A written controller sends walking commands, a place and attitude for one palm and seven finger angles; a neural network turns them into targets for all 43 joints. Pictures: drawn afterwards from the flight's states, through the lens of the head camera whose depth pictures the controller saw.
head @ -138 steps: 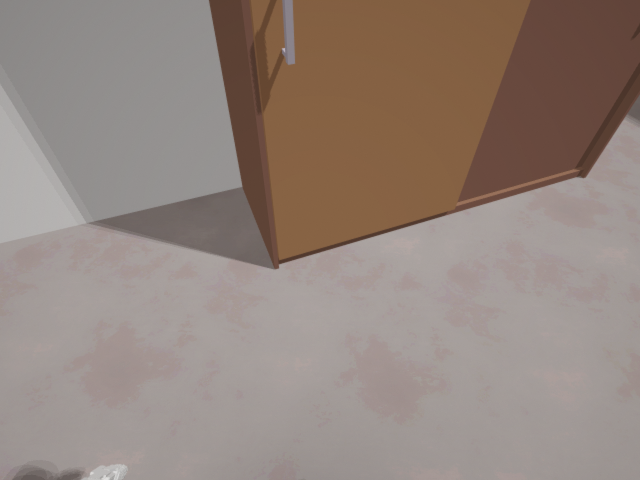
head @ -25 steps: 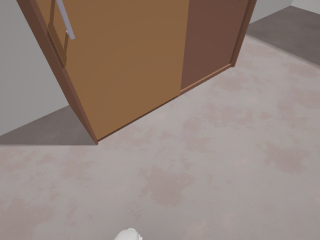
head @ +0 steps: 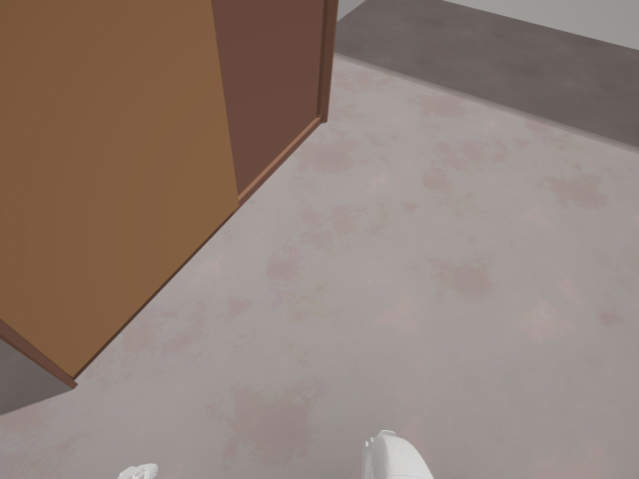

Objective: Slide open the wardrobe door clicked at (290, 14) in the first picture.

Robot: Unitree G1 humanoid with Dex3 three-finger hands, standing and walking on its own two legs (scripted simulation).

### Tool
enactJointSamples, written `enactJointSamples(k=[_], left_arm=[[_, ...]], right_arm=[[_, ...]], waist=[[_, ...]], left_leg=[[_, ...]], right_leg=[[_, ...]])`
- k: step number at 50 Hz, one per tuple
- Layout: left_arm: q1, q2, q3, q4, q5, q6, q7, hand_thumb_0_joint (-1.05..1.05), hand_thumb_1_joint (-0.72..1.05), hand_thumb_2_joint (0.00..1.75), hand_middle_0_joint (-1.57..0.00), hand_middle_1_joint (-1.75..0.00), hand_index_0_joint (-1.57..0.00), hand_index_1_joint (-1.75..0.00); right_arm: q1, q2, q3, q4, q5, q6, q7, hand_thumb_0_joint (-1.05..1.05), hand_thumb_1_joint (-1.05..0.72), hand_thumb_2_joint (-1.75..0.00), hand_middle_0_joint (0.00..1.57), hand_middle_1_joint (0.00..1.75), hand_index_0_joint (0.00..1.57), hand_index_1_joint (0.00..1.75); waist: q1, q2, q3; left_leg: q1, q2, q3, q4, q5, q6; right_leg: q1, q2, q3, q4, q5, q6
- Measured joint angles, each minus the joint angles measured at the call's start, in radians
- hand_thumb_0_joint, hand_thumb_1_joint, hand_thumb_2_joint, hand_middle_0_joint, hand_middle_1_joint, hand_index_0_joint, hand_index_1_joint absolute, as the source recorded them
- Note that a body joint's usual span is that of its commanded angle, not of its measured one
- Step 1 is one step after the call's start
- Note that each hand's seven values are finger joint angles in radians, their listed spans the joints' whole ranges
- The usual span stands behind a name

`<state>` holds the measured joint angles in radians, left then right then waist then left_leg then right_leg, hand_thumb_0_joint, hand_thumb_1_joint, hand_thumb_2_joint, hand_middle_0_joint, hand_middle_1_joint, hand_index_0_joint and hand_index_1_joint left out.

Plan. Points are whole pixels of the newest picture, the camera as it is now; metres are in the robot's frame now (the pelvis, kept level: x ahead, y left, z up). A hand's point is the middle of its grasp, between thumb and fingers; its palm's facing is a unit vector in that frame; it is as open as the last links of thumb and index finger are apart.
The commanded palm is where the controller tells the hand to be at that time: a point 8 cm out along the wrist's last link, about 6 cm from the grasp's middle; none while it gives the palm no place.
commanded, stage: walk to a spot facing it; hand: left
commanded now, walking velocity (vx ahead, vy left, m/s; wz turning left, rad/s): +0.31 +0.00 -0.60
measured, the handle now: out of the picture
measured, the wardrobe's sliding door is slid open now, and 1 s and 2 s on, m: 0.00 0.00 0.00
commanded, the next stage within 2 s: turn to face it in 0.88 s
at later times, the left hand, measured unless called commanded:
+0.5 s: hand (229, 365) +0.31 +0.16 -0.16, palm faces -0.20 -0.95 -0.26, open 7.3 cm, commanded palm none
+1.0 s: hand (260, 262) +0.53 +0.13 -0.17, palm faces -0.48 -0.86 -0.19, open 7.4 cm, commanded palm none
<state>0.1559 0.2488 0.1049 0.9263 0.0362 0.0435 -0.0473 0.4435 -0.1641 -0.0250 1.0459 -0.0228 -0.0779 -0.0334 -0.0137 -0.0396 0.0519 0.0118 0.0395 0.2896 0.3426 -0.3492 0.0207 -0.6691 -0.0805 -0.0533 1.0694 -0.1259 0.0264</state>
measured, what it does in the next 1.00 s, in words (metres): walks ahead, turning right: right foot, then left foot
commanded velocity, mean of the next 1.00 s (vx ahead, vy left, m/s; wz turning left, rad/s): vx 0.15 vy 0.00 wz -0.52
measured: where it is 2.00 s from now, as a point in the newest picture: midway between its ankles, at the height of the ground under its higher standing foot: (328, 422)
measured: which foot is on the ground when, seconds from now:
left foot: down 0.00-0.18, up 0.20-0.66, down 0.68-1.00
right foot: up 0.00-0.18, down 0.20-0.68, up 0.70-1.00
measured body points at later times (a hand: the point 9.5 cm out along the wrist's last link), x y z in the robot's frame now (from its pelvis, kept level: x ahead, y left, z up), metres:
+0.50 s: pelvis +0.21 -0.04 +0.00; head +0.24 -0.05 +0.45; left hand +0.32 +0.20 -0.14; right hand +0.27 -0.29 -0.14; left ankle +0.33 +0.12 -0.67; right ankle +0.18 -0.10 -0.74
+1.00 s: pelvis +0.36 +0.00 +0.00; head +0.41 -0.01 +0.45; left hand +0.55 +0.18 -0.15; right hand +0.28 -0.25 -0.13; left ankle +0.40 +0.07 -0.74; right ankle +0.29 -0.14 -0.66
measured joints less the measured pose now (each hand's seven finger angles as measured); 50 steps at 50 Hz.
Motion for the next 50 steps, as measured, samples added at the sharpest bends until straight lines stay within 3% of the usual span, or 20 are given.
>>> enactJointSamples(k=[6, 9, 10, 12, 13, 15, 19, 24, 32, 34, 35, 37, 40, 44, 50], left_arm=[[-0.103, -0.043, -0.031, -0.012, -0.005, -0.006, -0.008, 0.01, 0.91, 0.9, -0.19, -0.3, -0.19, -0.3], [-0.121, -0.052, -0.046, -0.029, -0.004, -0.039, -0.009, 0.01, 0.91, 0.9, -0.19, -0.3, -0.2, -0.3], [-0.117, -0.051, -0.049, -0.036, -0.006, -0.056, -0.006, 0.01, 0.91, 0.9, -0.19, -0.3, -0.2, -0.3], [-0.104, -0.053, -0.053, -0.04, -0.022, -0.074, 0.006, 0.0, 0.91, 0.9, -0.19, -0.3, -0.2, -0.3], [-0.09, -0.052, -0.054, -0.037, -0.027, -0.075, 0.012, 0.0, 0.91, 0.9, -0.2, -0.3, -0.2, -0.3], [-0.053, -0.052, -0.055, -0.02, -0.029, -0.072, 0.026, 0.0, 0.91, 0.9, -0.2, -0.3, -0.2, -0.3], [0.022, -0.051, -0.039, 0.021, -0.023, -0.079, 0.044, -0.01, 0.93, 0.9, -0.2, -0.3, -0.2, -0.3], [0.098, -0.037, -0.032, 0.042, -0.017, -0.085, 0.039, 0.0, 0.93, 0.9, -0.2, -0.3, -0.2, -0.3], [0.203, -0.031, -0.029, 0.04, -0.018, -0.074, 0.046, 0.0, 0.91, 0.9, -0.2, -0.3, -0.2, -0.3], [0.234, -0.029, -0.025, 0.045, -0.024, -0.062, 0.048, 0.0, 0.91, 0.9, -0.2, -0.3, -0.2, -0.3], [0.237, -0.025, -0.022, 0.053, -0.03, -0.054, 0.048, 0.0, 0.91, 0.9, -0.2, -0.3, -0.2, -0.3], [0.23, -0.017, -0.017, 0.07, -0.031, -0.037, 0.047, 0.01, 0.91, 0.9, -0.2, -0.3, -0.2, -0.3], [0.204, -0.01, -0.01, 0.072, -0.021, -0.011, 0.034, 0.01, 0.91, 0.9, -0.2, -0.3, -0.2, -0.3], [0.147, -0.006, -0.001, 0.03, -0.017, 0.009, 0.021, 0.01, 0.91, 0.9, -0.19, -0.3, -0.2, -0.3], [0.055, -0.01, 0.004, -0.01, -0.014, 0.027, 0.018, 0.01, 0.91, 0.9, -0.19, -0.3, -0.2, -0.3]], right_arm=[[0.072, 0.005, 0.001, 0.04, -0.008, 0.016, 0.005, 0.0, -0.92, -0.9, 0.2, 0.3, 0.19, 0.3], [0.102, 0.015, 0.003, 0.052, -0.002, 0.032, 0.016, 0.01, -0.91, -0.9, 0.2, 0.3, 0.2, 0.3], [0.109, 0.019, 0.004, 0.052, 0.005, 0.04, 0.021, 0.01, -0.91, -0.9, 0.2, 0.3, 0.2, 0.3], [0.06, 0.018, -0.001, 0.048, 0.009, 0.061, 0.024, 0.01, -0.91, -0.9, 0.2, 0.3, 0.2, 0.3], [0.028, 0.017, -0.004, 0.038, 0.008, 0.065, 0.025, 0.01, -0.91, -0.9, 0.2, 0.3, 0.2, 0.3], [-0.04, 0.014, -0.009, 0.005, 0.001, 0.067, 0.026, 0.01, -0.91, -0.9, 0.2, 0.3, 0.2, 0.3], [-0.169, 0.004, -0.017, -0.08, -0.008, 0.059, 0.027, 0.01, -0.91, -0.9, 0.2, 0.3, 0.2, 0.3], [-0.292, -0.014, -0.022, -0.145, -0.011, 0.055, 0.038, 0.0, -0.91, -0.9, 0.2, 0.3, 0.19, 0.3], [-0.413, -0.034, -0.012, -0.185, 0.0, 0.057, 0.043, 0.0, -0.91, -0.9, 0.2, 0.3, 0.19, 0.3], [-0.424, -0.034, -0.001, -0.2, 0.0, 0.046, 0.038, 0.0, -0.91, -0.9, 0.2, 0.3, 0.2, 0.3], [-0.431, -0.029, 0.003, -0.204, -0.003, 0.036, 0.034, 0.0, -0.91, -0.9, 0.2, 0.3, 0.2, 0.3], [-0.429, -0.019, 0.019, -0.212, -0.002, 0.032, 0.033, 0.0, -0.91, -0.9, 0.2, 0.3, 0.2, 0.3], [-0.391, -0.006, 0.028, -0.21, -0.003, 0.037, 0.027, 0.0, -0.91, -0.9, 0.2, 0.3, 0.2, 0.3], [-0.323, -0.003, 0.02, -0.17, -0.003, 0.048, 0.018, 0.0, -0.91, -0.9, 0.2, 0.3, 0.2, 0.3], [-0.221, -0.019, -0.007, -0.105, -0.003, 0.065, 0.015, 0.0, -0.91, -0.9, 0.2, 0.3, 0.2, 0.3]], waist=[[-0.049, 0.021, 0.062], [-0.053, 0.017, 0.076], [-0.046, 0.008, 0.069], [-0.043, 0.017, 0.086], [-0.046, 0.018, 0.089], [-0.046, 0.021, 0.08], [-0.034, 0.037, 0.037], [0.013, 0.058, -0.006], [0.106, 0.045, -0.012], [0.115, 0.036, -0.016], [0.113, 0.024, -0.009], [0.118, 0.002, 0.007], [0.101, -0.005, 0.012], [0.08, -0.004, 0.023], [0.032, 0.011, 0.037]], left_leg=[[0.09, 0.03, 0.072, 0.016, -0.091, -0.041], [0.054, 0.084, 0.089, 0.245, -0.162, -0.062], [-0.012, 0.102, 0.06, 0.427, -0.159, -0.066], [-0.176, 0.107, -0.08, 0.787, -0.157, -0.066], [-0.25, 0.102, -0.136, 0.903, -0.122, -0.065], [-0.378, 0.111, -0.199, 0.985, -0.049, -0.068], [-0.553, 0.141, -0.252, 0.869, 0.024, -0.086], [-0.625, 0.136, -0.271, 0.678, 0.1, -0.105], [-0.492, 0.038, -0.24, 0.361, 0.073, -0.094], [-0.406, 0.019, -0.217, 0.226, 0.16, -0.074], [-0.399, 0.017, -0.201, 0.236, 0.189, -0.043], [-0.38, 0.026, -0.156, 0.289, 0.12, -0.001], [-0.322, 0.047, -0.116, 0.263, 0.073, 0.006], [-0.262, 0.062, -0.073, 0.192, 0.083, 0.011], [-0.208, 0.083, 0.0, 0.155, 0.065, 0.006]], right_leg=[[0.089, 0.047, -0.094, -0.304, -0.061, -0.054], [0.21, 0.09, -0.129, -0.436, -0.081, -0.106], [0.228, 0.094, -0.119, -0.44, -0.072, -0.14], [0.231, 0.12, -0.11, -0.382, -0.116, -0.164], [0.251, 0.131, -0.104, -0.386, -0.131, -0.164], [0.3, 0.153, -0.083, -0.436, -0.129, -0.151], [0.372, 0.175, -0.027, -0.543, -0.107, -0.148], [0.436, 0.174, 0.039, -0.597, -0.127, -0.128], [0.52, 0.154, 0.133, -0.574, -0.226, -0.074], [0.513, 0.156, 0.162, -0.503, -0.277, -0.057], [0.48, 0.153, 0.165, -0.399, -0.309, -0.049], [0.386, 0.137, 0.135, -0.13, -0.4, -0.026], [0.266, 0.092, 0.056, 0.112, -0.377, 0.006], [0.167, 0.036, 0.011, 0.156, -0.281, 0.031], [0.139, -0.008, -0.008, 0.013, -0.221, 0.05]])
